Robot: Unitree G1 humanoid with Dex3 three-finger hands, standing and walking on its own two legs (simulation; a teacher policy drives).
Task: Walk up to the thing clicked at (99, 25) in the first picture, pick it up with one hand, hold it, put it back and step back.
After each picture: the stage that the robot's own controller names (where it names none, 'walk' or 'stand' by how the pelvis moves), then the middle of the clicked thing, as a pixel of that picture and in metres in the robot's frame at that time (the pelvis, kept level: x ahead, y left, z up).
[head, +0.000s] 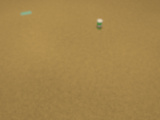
stand; (99, 24) +1.70 -0.26 -0.72
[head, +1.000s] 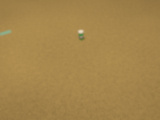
walk; (81, 35) +1.59 +0.10 -0.69
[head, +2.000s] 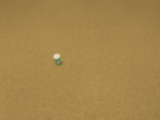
walk; (57, 59) +1.08 +0.31 -0.72
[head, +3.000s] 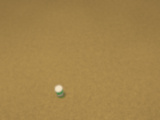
walk; (59, 91) +0.72 +0.27 -0.72
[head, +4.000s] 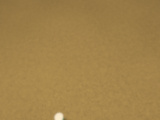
walk; (60, 119) +0.46 +0.24 -0.71
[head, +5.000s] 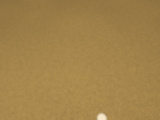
walk; out of the picture +0.45 -0.12 -0.68
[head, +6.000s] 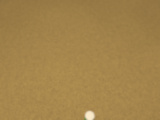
stand; (89, 118) +0.41 -0.06 -0.68
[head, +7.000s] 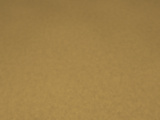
stand; out of the picture +0.35 +0.02 -0.71
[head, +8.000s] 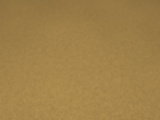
stand; out of the picture +0.31 -0.02 -0.72
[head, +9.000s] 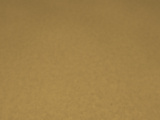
stand; out of the picture +0.29 +0.00 -0.73
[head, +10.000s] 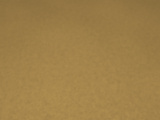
stand; out of the picture +0.28 +0.00 -0.73
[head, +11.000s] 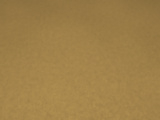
stand; out of the picture +0.28 +0.00 -0.73
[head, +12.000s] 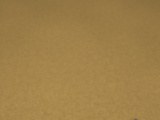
go down; out of the picture +0.28 +0.00 -0.71
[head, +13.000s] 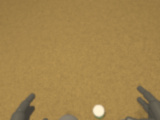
withdraw; (98, 112) +0.33 -0.01 -0.55
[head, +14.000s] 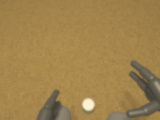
go down; (88, 106) +0.35 +0.00 -0.48
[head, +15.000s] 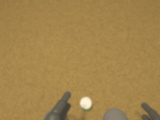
go down; (85, 104) +0.35 +0.00 -0.52
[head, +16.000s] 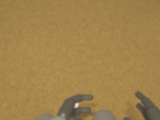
go down; (72, 105) +0.33 +0.01 -0.53
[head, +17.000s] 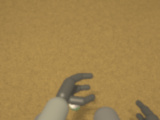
go down; (74, 104) +0.35 +0.01 -0.51
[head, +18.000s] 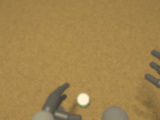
go down; (83, 101) +0.36 +0.01 -0.48
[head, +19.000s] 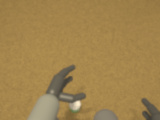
go down; (74, 106) +0.35 +0.01 -0.52
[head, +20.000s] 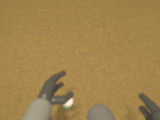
go down; (67, 103) +0.35 +0.01 -0.49
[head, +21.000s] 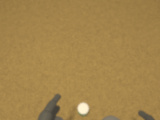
go down; (83, 109) +0.33 -0.01 -0.56
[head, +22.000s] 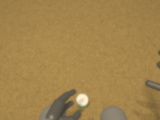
go down; (82, 101) +0.35 +0.01 -0.49
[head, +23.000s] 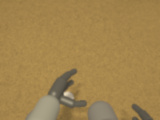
go down; (67, 99) +0.36 +0.00 -0.48
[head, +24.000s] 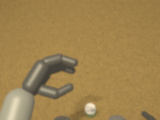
go down; (90, 110) +0.34 +0.00 -0.55
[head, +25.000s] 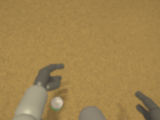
rest palm; (56, 104) +0.35 +0.02 -0.52
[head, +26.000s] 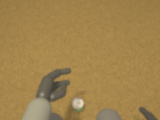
go down; (78, 104) +0.36 +0.01 -0.52
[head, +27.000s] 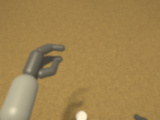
go down; (81, 118) +0.34 +0.01 -0.59
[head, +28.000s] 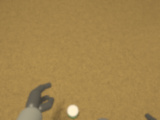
go down; (72, 112) +0.34 +0.02 -0.57
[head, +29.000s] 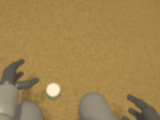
lift; (53, 91) +0.38 +0.02 -0.41
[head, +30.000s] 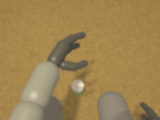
go down; (77, 87) +0.38 +0.02 -0.42
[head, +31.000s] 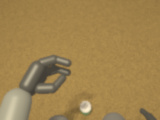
go down; (85, 108) +0.35 +0.00 -0.53
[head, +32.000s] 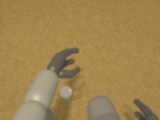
go down; (65, 93) +0.37 +0.01 -0.46
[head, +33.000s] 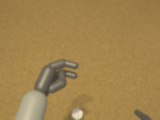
go down; (77, 115) +0.34 +0.00 -0.57
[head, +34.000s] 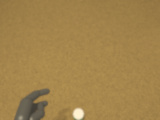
lift; (78, 115) +0.34 +0.01 -0.59
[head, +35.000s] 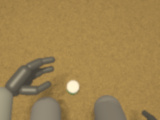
go down; (72, 88) +0.36 +0.02 -0.47
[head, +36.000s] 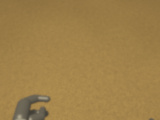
lift; out of the picture +0.31 -0.01 -0.65
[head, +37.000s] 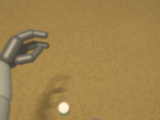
go down; (63, 109) +0.35 +0.02 -0.61
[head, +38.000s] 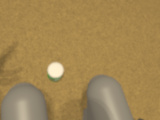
go down; (55, 72) +0.40 +0.05 -0.29
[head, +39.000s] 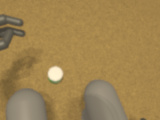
go down; (55, 75) +0.40 +0.04 -0.35
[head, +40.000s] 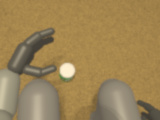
go down; (66, 73) +0.40 +0.05 -0.30
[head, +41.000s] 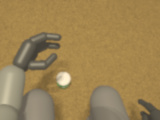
go down; (63, 80) +0.40 +0.04 -0.37
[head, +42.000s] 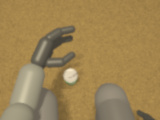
go down; (70, 77) +0.40 +0.03 -0.36
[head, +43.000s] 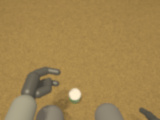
hold; (74, 96) +0.39 +0.02 -0.48
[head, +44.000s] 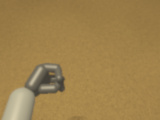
hold; out of the picture +0.34 +0.01 -0.67
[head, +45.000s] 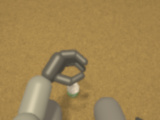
hold; (73, 90) +0.39 +0.02 -0.45
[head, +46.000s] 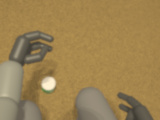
open; (48, 85) +0.40 +0.03 -0.39
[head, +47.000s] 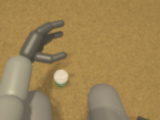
lower; (61, 79) +0.41 +0.04 -0.36
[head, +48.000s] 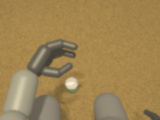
withdraw; (71, 85) +0.40 +0.03 -0.42
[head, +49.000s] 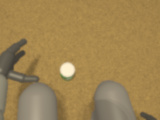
rise; (67, 72) +0.41 +0.04 -0.33
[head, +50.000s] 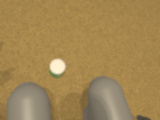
stand; (56, 69) +0.41 +0.05 -0.31
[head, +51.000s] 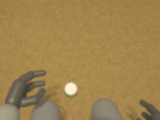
stand; (70, 90) +0.38 +0.02 -0.46
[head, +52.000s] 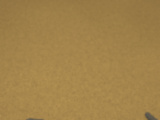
hold; out of the picture +0.33 -0.01 -0.64
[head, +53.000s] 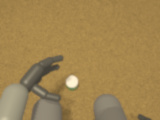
withdraw; (72, 83) +0.40 +0.03 -0.46
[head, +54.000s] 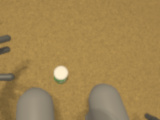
withdraw; (60, 75) +0.42 +0.04 -0.36
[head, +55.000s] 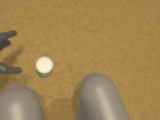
stand; (43, 68) +0.42 +0.07 -0.28
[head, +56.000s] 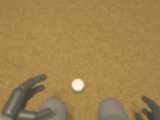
withdraw; (77, 86) +0.39 +0.02 -0.48
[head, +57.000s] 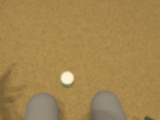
withdraw; (66, 80) +0.41 +0.03 -0.42
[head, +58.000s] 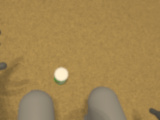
rise; (60, 76) +0.42 +0.04 -0.38
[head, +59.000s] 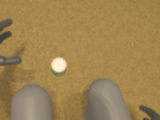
rise; (58, 67) +0.42 +0.03 -0.35
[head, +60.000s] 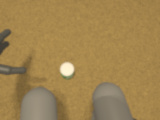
stand; (67, 71) +0.42 +0.04 -0.37
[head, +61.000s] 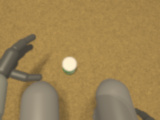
rise; (69, 66) +0.43 +0.03 -0.34
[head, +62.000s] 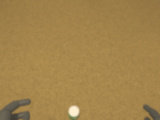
stand; (73, 113) +0.37 +0.01 -0.59
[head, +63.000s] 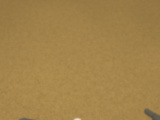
crouch; out of the picture +0.35 +0.00 -0.64
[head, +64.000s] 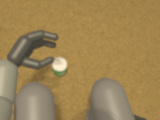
withdraw; (59, 67) +0.44 +0.05 -0.31
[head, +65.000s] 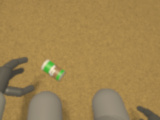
withdraw; (53, 70) +0.48 +0.12 -0.40
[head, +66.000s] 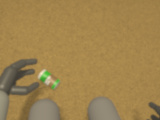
withdraw; (49, 79) +0.46 +0.12 -0.46
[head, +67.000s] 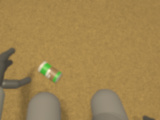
withdraw; (50, 72) +0.46 +0.13 -0.41
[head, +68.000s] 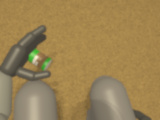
stand; (38, 58) +0.47 +0.16 -0.31
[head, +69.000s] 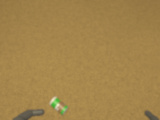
stand; (58, 105) +0.42 +0.10 -0.62
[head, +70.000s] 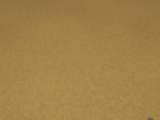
stand; out of the picture +0.40 +0.09 -0.68
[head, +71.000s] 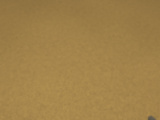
stand; out of the picture +0.40 +0.09 -0.68
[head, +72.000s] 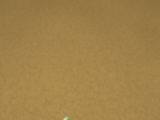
stand; out of the picture +0.41 +0.08 -0.72
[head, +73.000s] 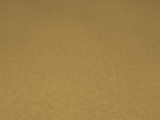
stand; out of the picture +0.42 +0.07 -0.75
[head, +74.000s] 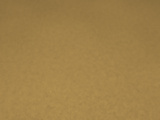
stand; out of the picture +0.42 +0.08 -0.75
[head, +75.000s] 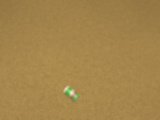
walk; (71, 93) +0.54 +0.04 -0.73
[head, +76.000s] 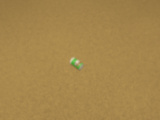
walk; (76, 63) +0.89 +0.09 -0.72
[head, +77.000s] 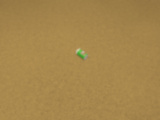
stand; (82, 54) +1.11 +0.00 -0.73
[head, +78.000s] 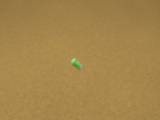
stand; (77, 64) +1.06 +0.02 -0.75
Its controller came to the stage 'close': yes
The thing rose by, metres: 0.01
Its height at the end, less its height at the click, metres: -0.02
